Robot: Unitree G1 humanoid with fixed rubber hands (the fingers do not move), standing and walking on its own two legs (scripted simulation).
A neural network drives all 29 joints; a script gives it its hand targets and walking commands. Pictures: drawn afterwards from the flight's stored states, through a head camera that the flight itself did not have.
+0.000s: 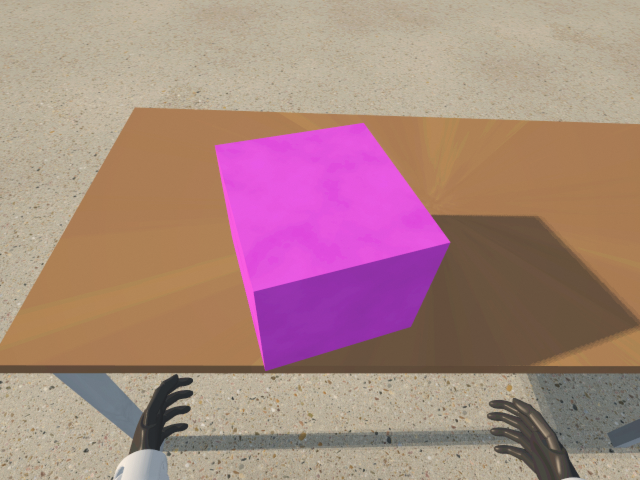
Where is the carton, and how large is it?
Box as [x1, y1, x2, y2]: [215, 123, 450, 370]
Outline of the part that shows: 363,123 215,145 232,238 265,370 410,326 450,242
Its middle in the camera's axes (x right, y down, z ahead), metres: +0.00 +0.01 +0.61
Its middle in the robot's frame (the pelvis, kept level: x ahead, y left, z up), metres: +0.45 +0.02 +0.01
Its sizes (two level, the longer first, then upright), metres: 0.276 0.248 0.218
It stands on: a table, 0.68 m high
